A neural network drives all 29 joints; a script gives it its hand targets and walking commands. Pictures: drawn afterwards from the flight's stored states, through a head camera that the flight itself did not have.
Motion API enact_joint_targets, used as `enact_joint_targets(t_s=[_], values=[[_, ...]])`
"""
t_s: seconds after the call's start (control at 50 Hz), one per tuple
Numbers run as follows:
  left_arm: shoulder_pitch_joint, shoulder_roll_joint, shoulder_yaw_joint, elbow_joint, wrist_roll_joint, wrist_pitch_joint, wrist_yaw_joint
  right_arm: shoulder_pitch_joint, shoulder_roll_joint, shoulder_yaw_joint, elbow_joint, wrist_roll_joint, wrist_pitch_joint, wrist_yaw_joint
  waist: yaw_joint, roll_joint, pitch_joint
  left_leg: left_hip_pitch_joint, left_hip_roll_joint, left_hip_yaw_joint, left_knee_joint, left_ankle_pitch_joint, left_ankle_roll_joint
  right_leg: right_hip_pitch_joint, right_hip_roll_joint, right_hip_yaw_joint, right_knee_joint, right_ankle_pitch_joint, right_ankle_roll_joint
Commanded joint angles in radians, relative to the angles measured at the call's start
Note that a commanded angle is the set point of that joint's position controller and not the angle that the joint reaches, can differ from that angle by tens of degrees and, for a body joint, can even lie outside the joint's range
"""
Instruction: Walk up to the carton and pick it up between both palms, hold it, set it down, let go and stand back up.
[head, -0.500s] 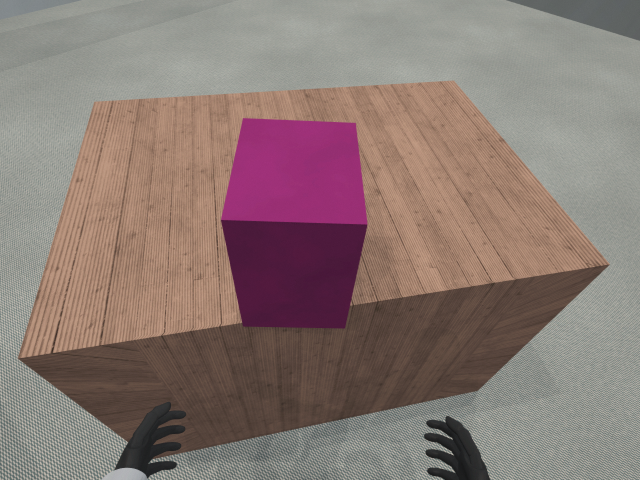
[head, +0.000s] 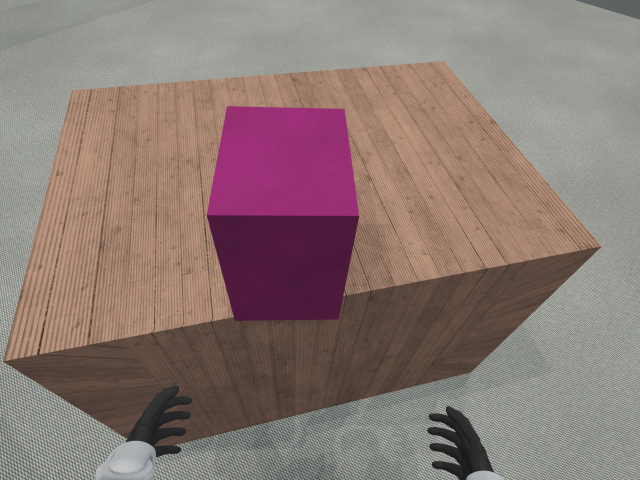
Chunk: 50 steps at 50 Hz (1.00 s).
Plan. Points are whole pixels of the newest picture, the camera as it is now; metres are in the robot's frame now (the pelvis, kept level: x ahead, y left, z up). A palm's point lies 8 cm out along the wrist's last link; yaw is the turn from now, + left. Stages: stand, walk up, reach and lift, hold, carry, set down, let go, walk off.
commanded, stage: stand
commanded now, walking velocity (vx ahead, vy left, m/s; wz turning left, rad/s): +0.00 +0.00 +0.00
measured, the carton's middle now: (286, 220) +0.44 +0.07 +0.04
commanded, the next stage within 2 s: none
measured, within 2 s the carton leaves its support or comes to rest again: neither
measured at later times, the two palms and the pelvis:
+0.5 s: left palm out of the picture +0.00 +0.24 -0.14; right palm out of the picture +0.02 -0.21 -0.14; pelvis +0.04 +0.01 +0.00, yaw +4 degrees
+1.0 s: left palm out of the picture -0.04 +0.20 -0.15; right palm out of the picture -0.01 -0.18 -0.15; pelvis +0.03 +0.01 +0.00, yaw +5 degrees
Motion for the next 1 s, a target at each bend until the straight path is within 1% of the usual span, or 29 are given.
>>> enact_joint_targets(t_s=[0.0,0.04,0.08,0.14,0.16,0.18,0.2,0.22,0.26,0.28,0.32,0.34,0.36,0.38,0.42,0.46,0.5,0.54,0.56,0.58,0.6,0.62,0.7,0.72,0.76,0.82,0.88,0.94,0.98], values=[[0.164,0.140,0.083,0.071,0.048,-0.292,0.007,0.205,-0.191,-0.073,0.042,-0.063,-0.024,-0.012,-0.020,-0.016,-0.057,-0.014,0.073,-0.121,-0.004,0.074,0.043,0.043,-0.117,0.094,-0.043,0.020,-0.017],[0.091,0.112,0.072,0.078,0.042,-0.331,0.007,0.139,-0.154,-0.056,0.033,-0.055,-0.043,0.004,-0.029,-0.019,-0.091,-0.044,0.051,-0.112,-0.006,0.064,0.049,0.048,-0.123,0.085,-0.015,0.072,-0.020],[0.124,0.102,0.069,0.108,0.034,-0.337,0.006,0.100,-0.171,-0.053,0.036,-0.044,-0.058,0.028,-0.012,-0.012,-0.131,-0.008,0.037,-0.122,0.037,0.115,0.048,0.039,-0.130,0.092,-0.014,0.155,-0.027],[0.139,0.084,0.063,0.163,0.021,-0.340,0.009,0.150,-0.180,-0.052,0.080,-0.041,-0.060,0.028,-0.017,-0.003,-0.036,-0.056,0.040,-0.134,0.021,0.159,0.054,0.032,-0.132,0.087,-0.002,0.228,-0.021],[0.148,0.091,0.068,0.190,0.024,-0.341,0.013,0.178,-0.158,-0.046,0.102,-0.035,-0.058,0.025,-0.019,0.018,-0.038,-0.046,0.036,-0.142,0.008,0.134,0.060,0.022,-0.133,0.092,-0.010,0.201,-0.031],[0.165,0.079,0.066,0.218,0.018,-0.344,0.017,0.202,-0.180,-0.052,0.121,-0.039,-0.055,0.020,-0.025,-0.014,-0.042,-0.017,0.042,-0.143,0.013,0.169,0.056,0.026,-0.138,0.094,-0.018,0.228,-0.031],[0.174,0.081,0.068,0.250,0.019,-0.345,0.019,0.236,-0.183,-0.052,0.145,-0.036,-0.054,0.018,-0.033,0.017,-0.038,-0.010,0.041,-0.142,0.005,0.196,0.057,0.037,-0.137,0.085,-0.013,0.238,-0.031],[0.185,0.096,0.073,0.271,0.011,-0.344,0.021,0.230,-0.170,-0.049,0.156,-0.028,-0.055,0.020,-0.027,0.016,-0.039,-0.016,0.042,-0.148,-0.008,0.212,0.056,0.063,-0.130,0.074,-0.015,0.229,-0.032],[0.226,0.105,0.081,0.322,0.012,-0.344,0.024,0.270,-0.163,-0.043,0.192,-0.026,-0.052,0.011,-0.021,0.069,-0.008,0.002,0.046,-0.157,-0.019,0.242,0.061,0.058,-0.125,0.080,-0.029,0.203,-0.028],[0.232,0.089,0.079,0.355,0.009,-0.341,0.024,0.284,-0.168,-0.047,0.216,-0.026,-0.049,0.007,-0.023,0.030,-0.009,-0.007,0.050,-0.160,-0.029,0.238,0.064,0.080,-0.123,0.074,-0.035,0.182,-0.026],[0.227,0.092,0.079,0.398,0.007,-0.336,0.024,0.303,-0.173,-0.049,0.237,-0.020,-0.048,0.004,-0.034,0.028,-0.007,0.018,0.044,-0.161,-0.045,0.223,0.066,0.084,-0.125,0.072,-0.046,0.165,-0.031],[0.232,0.073,0.081,0.418,0.000,-0.334,0.025,0.307,-0.171,-0.048,0.251,-0.023,-0.048,0.000,-0.023,0.064,0.007,0.014,0.044,-0.169,-0.049,0.240,0.068,0.099,-0.124,0.070,-0.044,0.168,-0.021],[0.268,0.076,0.075,0.442,-0.002,-0.333,0.026,0.316,-0.144,-0.039,0.272,-0.017,-0.045,0.000,-0.015,0.049,0.040,0.004,0.039,-0.166,-0.054,0.235,0.064,0.080,-0.123,0.071,-0.052,0.156,-0.020],[0.281,0.072,0.074,0.478,-0.002,-0.331,0.028,0.336,-0.140,-0.042,0.293,-0.023,-0.041,-0.003,-0.024,0.012,0.067,0.026,0.047,-0.170,-0.065,0.226,0.059,0.055,-0.125,0.061,-0.068,0.158,-0.021],[0.291,0.059,0.071,0.510,-0.006,-0.328,0.031,0.329,-0.126,-0.039,0.303,-0.022,-0.038,-0.007,-0.024,0.041,0.050,0.042,0.041,-0.165,-0.074,0.201,0.063,0.071,-0.126,0.063,-0.073,0.149,-0.019],[0.284,0.035,0.066,0.541,-0.005,-0.331,0.033,0.343,-0.139,-0.038,0.333,-0.020,-0.037,-0.009,-0.036,0.044,0.035,0.058,0.047,-0.170,-0.060,0.260,0.062,0.106,-0.133,0.065,-0.072,0.181,-0.022],[0.272,0.064,0.076,0.562,-0.006,-0.327,0.034,0.360,-0.115,-0.031,0.366,-0.022,-0.031,-0.016,-0.038,0.012,0.045,0.060,0.042,-0.171,-0.070,0.249,0.058,0.105,-0.120,0.052,-0.076,0.172,-0.017],[0.305,0.022,0.062,0.599,-0.006,-0.323,0.037,0.344,-0.088,-0.024,0.376,-0.022,-0.031,-0.019,-0.030,0.040,0.091,0.076,0.049,-0.164,-0.067,0.272,0.059,0.070,-0.133,0.051,-0.085,0.193,-0.019],[0.303,0.012,0.059,0.609,-0.007,-0.321,0.038,0.367,-0.091,-0.021,0.388,-0.019,-0.030,-0.017,-0.037,0.009,0.070,0.063,0.045,-0.171,-0.076,0.255,0.057,0.095,-0.125,0.052,-0.078,0.176,-0.016],[0.311,0.013,0.058,0.623,-0.012,-0.317,0.039,0.377,-0.084,-0.016,0.396,-0.017,-0.029,-0.018,-0.033,0.034,0.118,0.040,0.038,-0.158,-0.080,0.245,0.051,0.075,-0.129,0.047,-0.082,0.152,-0.009],[0.296,-0.002,0.051,0.637,-0.013,-0.313,0.042,0.377,-0.089,-0.019,0.405,-0.019,-0.027,-0.019,-0.045,0.019,0.129,0.036,0.039,-0.177,-0.090,0.214,0.053,0.066,-0.129,0.043,-0.084,0.136,-0.009],[0.310,-0.015,0.045,0.644,-0.011,-0.315,0.040,0.359,-0.108,-0.019,0.411,-0.019,-0.025,-0.019,-0.033,0.008,0.116,0.050,0.039,-0.174,-0.082,0.223,0.059,0.069,-0.123,0.046,-0.088,0.135,-0.005],[0.307,-0.002,0.055,0.664,-0.011,-0.314,0.043,0.364,-0.091,-0.011,0.444,-0.021,-0.026,-0.021,-0.036,-0.001,0.108,0.027,0.038,-0.176,-0.091,0.224,0.052,0.113,-0.127,0.039,-0.073,0.157,-0.011],[0.308,-0.003,0.054,0.662,-0.011,-0.313,0.045,0.354,-0.063,-0.006,0.452,-0.019,-0.026,-0.022,-0.027,0.037,0.120,0.032,0.039,-0.175,-0.084,0.223,0.054,0.106,-0.128,0.035,-0.075,0.155,-0.009],[0.333,-0.023,0.052,0.686,-0.014,-0.307,0.044,0.334,-0.076,-0.005,0.448,-0.021,-0.027,-0.021,-0.019,0.001,0.119,0.041,0.038,-0.173,-0.078,0.220,0.051,0.094,-0.129,0.038,-0.078,0.143,0.000],[0.306,-0.031,0.050,0.684,-0.017,-0.308,0.045,0.328,-0.061,-0.005,0.461,-0.019,-0.024,-0.026,-0.030,0.036,0.110,0.026,0.036,-0.173,-0.082,0.210,0.049,0.108,-0.132,0.037,-0.078,0.143,0.001],[0.306,-0.038,0.046,0.694,-0.016,-0.308,0.048,0.332,-0.059,-0.001,0.474,-0.014,-0.022,-0.026,-0.041,0.010,0.083,0.051,0.037,-0.174,-0.075,0.194,0.047,0.097,-0.132,0.035,-0.081,0.138,0.000],[0.296,-0.058,0.040,0.700,-0.013,-0.307,0.048,0.353,-0.050,0.004,0.493,-0.017,-0.018,-0.032,-0.049,0.033,0.102,0.040,0.036,-0.177,-0.070,0.221,0.047,0.085,-0.134,0.035,-0.077,0.141,-0.002],[0.305,-0.063,0.041,0.699,-0.012,-0.307,0.046,0.325,-0.051,0.010,0.495,-0.018,-0.020,-0.032,-0.033,0.040,0.108,0.034,0.037,-0.171,-0.067,0.220,0.051,0.085,-0.138,0.037,-0.068,0.139,-0.001]])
